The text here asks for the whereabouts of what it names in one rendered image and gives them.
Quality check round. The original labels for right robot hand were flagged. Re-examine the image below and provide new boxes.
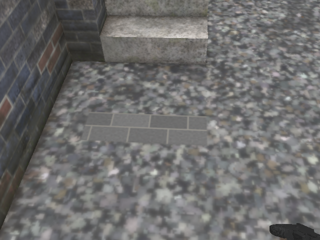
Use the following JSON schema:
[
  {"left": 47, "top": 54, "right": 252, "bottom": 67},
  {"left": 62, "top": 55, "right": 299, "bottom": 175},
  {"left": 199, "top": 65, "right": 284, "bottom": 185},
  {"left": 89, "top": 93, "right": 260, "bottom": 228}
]
[{"left": 269, "top": 223, "right": 320, "bottom": 240}]

